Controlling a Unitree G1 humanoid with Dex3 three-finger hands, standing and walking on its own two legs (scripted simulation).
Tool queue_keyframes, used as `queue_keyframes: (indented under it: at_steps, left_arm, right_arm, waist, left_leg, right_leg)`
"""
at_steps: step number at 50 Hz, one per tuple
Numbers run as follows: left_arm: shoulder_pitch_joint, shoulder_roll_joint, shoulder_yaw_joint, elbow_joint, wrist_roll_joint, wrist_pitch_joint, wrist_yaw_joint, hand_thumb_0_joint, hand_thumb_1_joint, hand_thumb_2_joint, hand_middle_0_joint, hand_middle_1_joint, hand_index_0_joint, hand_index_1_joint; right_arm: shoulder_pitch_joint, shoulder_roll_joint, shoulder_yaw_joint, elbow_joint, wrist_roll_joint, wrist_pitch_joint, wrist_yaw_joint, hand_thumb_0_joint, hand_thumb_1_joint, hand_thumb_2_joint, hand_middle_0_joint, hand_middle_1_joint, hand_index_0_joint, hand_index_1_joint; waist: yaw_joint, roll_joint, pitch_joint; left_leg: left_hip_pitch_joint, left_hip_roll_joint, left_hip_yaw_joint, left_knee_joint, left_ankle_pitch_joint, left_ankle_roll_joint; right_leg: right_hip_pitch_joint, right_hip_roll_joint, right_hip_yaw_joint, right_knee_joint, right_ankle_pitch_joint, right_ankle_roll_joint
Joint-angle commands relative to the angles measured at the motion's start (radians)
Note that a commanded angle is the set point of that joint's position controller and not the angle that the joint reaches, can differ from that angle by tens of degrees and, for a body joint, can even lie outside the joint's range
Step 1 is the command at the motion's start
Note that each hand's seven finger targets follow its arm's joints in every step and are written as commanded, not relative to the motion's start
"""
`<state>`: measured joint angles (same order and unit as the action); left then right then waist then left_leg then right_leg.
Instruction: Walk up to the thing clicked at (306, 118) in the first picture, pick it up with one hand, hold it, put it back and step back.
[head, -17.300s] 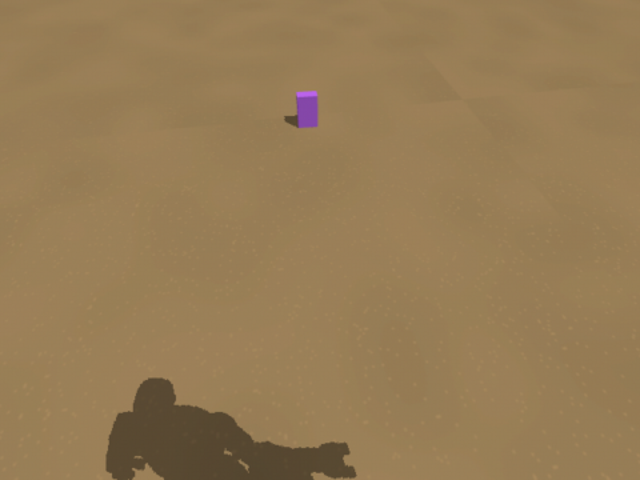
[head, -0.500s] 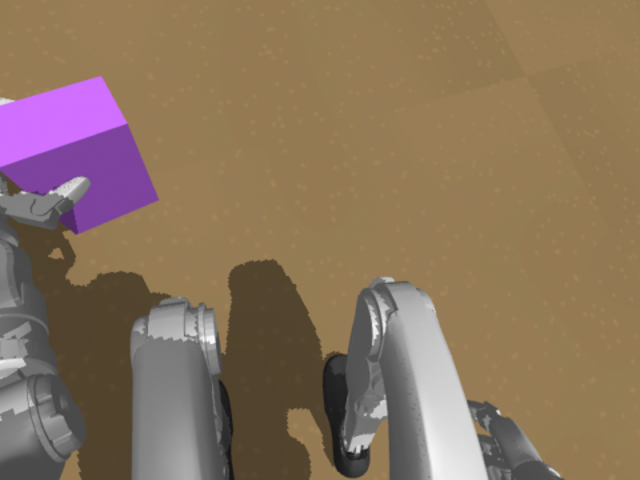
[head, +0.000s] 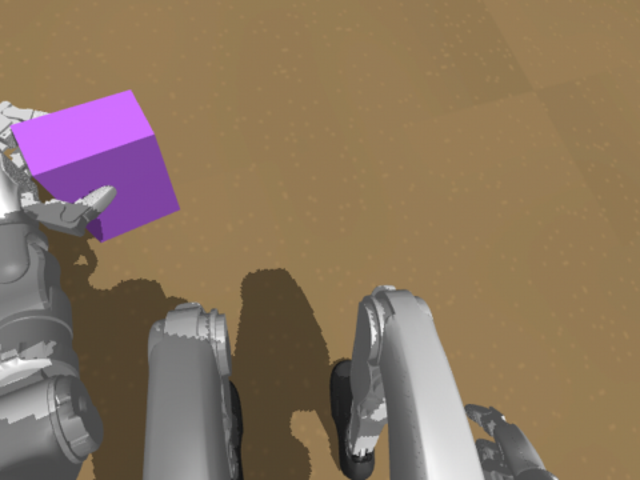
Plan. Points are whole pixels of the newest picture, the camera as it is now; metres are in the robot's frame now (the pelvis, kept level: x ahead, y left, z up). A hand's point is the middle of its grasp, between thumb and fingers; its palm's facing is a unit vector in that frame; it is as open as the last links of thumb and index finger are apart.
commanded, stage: lift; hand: left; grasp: from the side
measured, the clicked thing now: (113, 176) +0.48 +0.23 -0.06
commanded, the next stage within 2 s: none
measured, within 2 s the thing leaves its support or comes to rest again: neither
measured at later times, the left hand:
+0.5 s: hand (41, 157) +0.45 +0.26 +0.03, palm faces +0.27 -0.96 -0.04, open 10.0 cm
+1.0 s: hand out of the picture +0.41 +0.24 +0.20, palm faces +0.27 -0.96 -0.05, open 10.1 cm
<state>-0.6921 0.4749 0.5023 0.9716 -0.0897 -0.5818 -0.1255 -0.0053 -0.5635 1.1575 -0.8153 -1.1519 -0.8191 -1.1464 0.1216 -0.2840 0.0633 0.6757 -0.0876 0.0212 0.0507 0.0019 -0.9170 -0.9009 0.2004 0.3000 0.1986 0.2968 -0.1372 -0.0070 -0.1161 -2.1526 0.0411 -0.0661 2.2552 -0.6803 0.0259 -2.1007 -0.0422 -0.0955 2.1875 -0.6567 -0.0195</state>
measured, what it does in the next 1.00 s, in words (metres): rises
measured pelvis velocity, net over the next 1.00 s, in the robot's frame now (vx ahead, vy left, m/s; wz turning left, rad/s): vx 0.03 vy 0.00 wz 0.04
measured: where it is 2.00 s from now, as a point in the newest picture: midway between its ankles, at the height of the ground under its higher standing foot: (291, 451)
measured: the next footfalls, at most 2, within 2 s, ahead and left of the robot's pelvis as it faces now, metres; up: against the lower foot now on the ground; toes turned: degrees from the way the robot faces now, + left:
none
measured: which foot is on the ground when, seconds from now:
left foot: down 0.00-1.00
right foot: down 0.00-1.00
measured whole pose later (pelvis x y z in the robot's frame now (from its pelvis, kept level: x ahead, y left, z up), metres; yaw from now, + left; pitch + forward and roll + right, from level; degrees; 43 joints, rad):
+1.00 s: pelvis +0.03 +0.00 +0.17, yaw +2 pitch +28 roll -4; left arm -0.28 0.28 0.28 0.40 -0.16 -0.32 -0.01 -0.01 -0.56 1.16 -0.81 -1.15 -0.82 -1.15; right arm 0.15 -0.25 0.00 0.63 0.02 -0.03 -0.03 0.01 -0.94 -0.90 0.20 0.30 0.20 0.30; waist -0.05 0.03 -0.19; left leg -1.55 0.04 -0.03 1.70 -0.64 0.02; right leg -1.51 -0.02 -0.08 1.64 -0.62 0.00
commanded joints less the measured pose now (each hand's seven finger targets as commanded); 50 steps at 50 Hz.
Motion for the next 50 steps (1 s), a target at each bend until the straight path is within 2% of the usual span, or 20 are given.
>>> queue_keyframes:
  at_steps: [1,2,4,6,12,14,19,24,28,32,33,36,37,39,40,43,45,48,49,50]
  left_arm:
    - [-0.376,0.264,0.034,-0.258,-0.033,-0.108,0.010,0.000,0.097,1.345,-1.412,-1.510,-1.418,-1.526]
    - [-0.389,0.247,0.029,-0.263,-0.037,-0.111,0.009,0.000,0.097,1.349,-1.413,-1.511,-1.419,-1.528]
    - [-0.384,0.261,0.038,-0.267,-0.038,-0.111,0.009,0.000,0.100,1.345,-1.411,-1.506,-1.417,-1.522]
    - [-0.360,0.260,0.047,-0.245,-0.036,-0.112,0.007,0.000,0.070,1.253,-1.408,-1.530,-1.443,-1.515]
    - [-0.362,0.262,0.036,-0.301,-0.045,-0.106,-0.018,0.000,0.041,1.254,-1.440,-1.548,-1.477,-1.531]
    - [-0.338,0.239,0.038,-0.307,-0.050,-0.094,-0.021,0.000,0.073,1.259,-1.427,-1.538,-1.465,-1.520]
    - [-0.310,0.212,0.038,-0.375,-0.079,-0.066,-0.009,0.000,0.036,1.257,-1.423,-1.537,-1.460,-1.520]
    - [-0.254,0.184,-0.013,-0.464,-0.077,-0.029,-0.010,0.000,0.009,1.247,-1.416,-1.529,-1.454,-1.513]
    - [-0.208,0.144,-0.030,-0.550,-0.100,0.004,0.003,0.000,0.023,1.234,-1.399,-1.513,-1.438,-1.495]
    - [-0.144,0.123,-0.041,-0.613,-0.102,0.043,0.029,0.000,0.047,1.243,-1.391,-1.508,-1.430,-1.490]
    - [-0.097,0.091,-0.057,-0.613,-0.103,0.054,0.033,0.000,0.056,1.247,-1.395,-1.512,-1.434,-1.493]
    - [-0.088,0.087,-0.077,-0.716,-0.102,0.075,0.053,0.000,0.053,1.249,-1.393,-1.509,-1.431,-1.492]
    - [-0.036,0.077,-0.076,-0.721,-0.102,0.085,0.061,0.000,0.071,1.258,-1.391,-1.512,-1.428,-1.495]
    - [-0.032,0.053,-0.103,-0.773,-0.103,0.102,0.077,0.000,0.078,1.260,-1.382,-1.507,-1.419,-1.490]
    - [-0.025,0.047,-0.111,-0.796,-0.103,0.110,0.086,0.000,0.071,1.262,-1.376,-1.506,-1.413,-1.489]
    - [0.073,0.003,-0.133,-0.782,-0.102,0.139,0.102,0.000,0.097,1.271,-1.367,-1.501,-1.402,-1.486]
    - [0.072,-0.001,-0.154,-0.857,-0.105,0.144,0.108,0.000,0.083,1.266,-1.371,-1.503,-1.408,-1.487]
    - [0.149,-0.042,-0.188,-0.859,-0.105,0.171,0.119,0.000,0.034,1.251,-1.357,-1.492,-1.393,-1.476]
    - [0.171,-0.042,-0.167,-0.855,-0.111,0.175,0.128,0.000,0.064,1.260,-1.356,-1.486,-1.390,-1.473]
    - [0.153,-0.035,-0.174,-0.901,-0.114,0.173,0.131,0.000,0.041,1.250,-1.362,-1.488,-1.397,-1.474]
  right_arm:
    - [0.127,-0.211,-0.083,-0.042,0.005,-0.017,-0.021,0.000,-0.905,-0.900,0.200,0.300,0.199,0.300]
    - [0.125,-0.209,-0.084,-0.043,0.005,-0.020,-0.021,0.000,-0.910,-0.901,0.200,0.300,0.199,0.300]
    - [0.137,-0.208,-0.082,-0.040,0.005,-0.022,-0.020,0.000,-0.908,-0.901,0.200,0.300,0.199,0.300]
    - [0.133,-0.208,-0.083,-0.039,0.008,-0.023,-0.021,0.000,-0.942,-0.904,0.200,0.299,0.200,0.299]
    - [0.137,-0.206,-0.093,-0.048,0.015,-0.028,-0.023,0.000,-0.946,-0.903,0.200,0.299,0.200,0.299]
    - [0.144,-0.207,-0.098,-0.052,0.019,-0.031,-0.024,0.000,-0.941,-0.903,0.200,0.299,0.200,0.299]
    - [0.140,-0.202,-0.104,-0.067,0.036,-0.034,-0.032,0.000,-0.946,-0.904,0.200,0.299,0.200,0.299]
    - [0.133,-0.189,-0.115,-0.091,0.053,-0.037,-0.042,0.000,-0.945,-0.904,0.200,0.299,0.200,0.299]
    - [0.132,-0.175,-0.121,-0.106,0.069,-0.047,-0.050,0.000,-0.943,-0.903,0.200,0.299,0.200,0.299]
    - [0.124,-0.169,-0.128,-0.113,0.084,-0.053,-0.060,0.000,-0.938,-0.902,0.200,0.299,0.200,0.299]
    - [0.119,-0.164,-0.130,-0.116,0.088,-0.055,-0.063,0.000,-0.936,-0.901,0.200,0.299,0.200,0.299]
    - [0.116,-0.156,-0.128,-0.121,0.099,-0.059,-0.071,0.000,-0.935,-0.901,0.200,0.299,0.200,0.299]
    - [0.123,-0.156,-0.135,-0.119,0.100,-0.061,-0.074,0.000,-0.937,-0.902,0.200,0.299,0.200,0.299]
    - [0.121,-0.146,-0.133,-0.127,0.104,-0.066,-0.078,0.000,-0.934,-0.902,0.200,0.299,0.200,0.299]
    - [0.113,-0.145,-0.131,-0.128,0.107,-0.067,-0.081,0.000,-0.932,-0.901,0.200,0.299,0.200,0.299]
    - [0.118,-0.143,-0.139,-0.116,0.110,-0.074,-0.087,0.000,-0.931,-0.902,0.200,0.299,0.200,0.299]
    - [0.107,-0.138,-0.133,-0.130,0.114,-0.079,-0.091,0.000,-0.928,-0.900,0.200,0.299,0.200,0.299]
    - [0.108,-0.123,-0.132,-0.121,0.120,-0.084,-0.097,0.000,-0.931,-0.901,0.200,0.299,0.200,0.299]
    - [0.107,-0.123,-0.135,-0.120,0.122,-0.089,-0.099,0.000,-0.926,-0.900,0.200,0.299,0.200,0.299]
    - [0.090,-0.116,-0.128,-0.130,0.123,-0.093,-0.100,0.000,-0.927,-0.899,0.200,0.299,0.200,0.299]
  waist:
    - [0.013,0.213,-0.659]
    - [0.005,0.209,-0.661]
    - [0.015,0.217,-0.700]
    - [0.015,0.211,-0.675]
    - [0.034,0.221,-0.731]
    - [0.034,0.228,-0.748]
    - [0.042,0.189,-0.729]
    - [0.048,0.162,-0.733]
    - [0.060,0.135,-0.722]
    - [0.075,0.146,-0.695]
    - [0.075,0.148,-0.689]
    - [0.081,0.162,-0.686]
    - [0.083,0.148,-0.694]
    - [0.083,0.148,-0.725]
    - [0.080,0.158,-0.691]
    - [0.081,0.145,-0.642]
    - [0.084,0.152,-0.650]
    - [0.082,0.113,-0.577]
    - [0.088,0.091,-0.568]
    - [0.095,0.113,-0.548]
  left_leg:
    - [0.466,-0.030,0.005,-0.301,0.078,-0.002]
    - [0.464,-0.031,0.004,-0.299,0.082,-0.001]
    - [0.479,-0.033,0.014,-0.294,0.136,-0.003]
    - [0.487,-0.031,0.004,-0.308,0.139,-0.004]
    - [0.536,-0.033,0.017,-0.327,0.148,-0.003]
    - [0.571,-0.032,0.011,-0.342,0.181,-0.006]
    - [0.565,-0.033,0.008,-0.382,0.124,-0.001]
    - [0.574,-0.036,0.020,-0.429,0.096,0.006]
    - [0.605,-0.034,0.022,-0.476,0.087,0.008]
    - [0.690,-0.028,0.005,-0.547,0.088,0.003]
    - [0.721,-0.027,0.002,-0.562,0.115,0.001]
    - [0.792,-0.025,-0.010,-0.623,0.131,-0.004]
    - [0.825,-0.025,-0.008,-0.631,0.162,-0.003]
    - [0.885,-0.024,-0.001,-0.652,0.220,-0.003]
    - [0.904,-0.024,-0.014,-0.685,0.189,-0.007]
    - [0.972,-0.018,-0.018,-0.735,0.231,-0.009]
    - [1.021,-0.019,-0.025,-0.781,0.234,-0.014]
    - [1.045,-0.019,-0.022,-0.849,0.176,-0.011]
    - [1.053,-0.020,-0.016,-0.865,0.177,-0.010]
    - [1.064,-0.021,-0.017,-0.893,0.154,-0.011]
  right_leg:
    - [0.343,0.048,0.004,-0.239,0.110,-0.022]
    - [0.346,0.046,0.002,-0.239,0.118,-0.021]
    - [0.372,0.044,0.008,-0.235,0.160,-0.023]
    - [0.354,0.044,0.001,-0.229,0.155,-0.023]
    - [0.394,0.045,0.014,-0.259,0.160,-0.024]
    - [0.402,0.042,0.012,-0.262,0.189,-0.025]
    - [0.441,0.040,0.019,-0.313,0.149,-0.021]
    - [0.515,0.042,0.038,-0.391,0.123,-0.020]
    - [0.576,0.040,0.055,-0.461,0.107,-0.016]
    - [0.598,0.041,0.050,-0.505,0.116,-0.020]
    - [0.607,0.040,0.047,-0.514,0.143,-0.020]
    - [0.649,0.039,0.048,-0.555,0.158,-0.022]
    - [0.677,0.040,0.048,-0.576,0.183,-0.020]
    - [0.735,0.040,0.055,-0.614,0.232,-0.018]
    - [0.728,0.040,0.051,-0.625,0.205,-0.021]
    - [0.764,0.040,0.050,-0.683,0.236,-0.017]
    - [0.816,0.040,0.048,-0.716,0.244,-0.017]
    - [0.884,0.045,0.049,-0.798,0.209,-0.010]
    - [0.915,0.045,0.053,-0.823,0.213,-0.008]
    - [0.931,0.046,0.056,-0.840,0.196,-0.008]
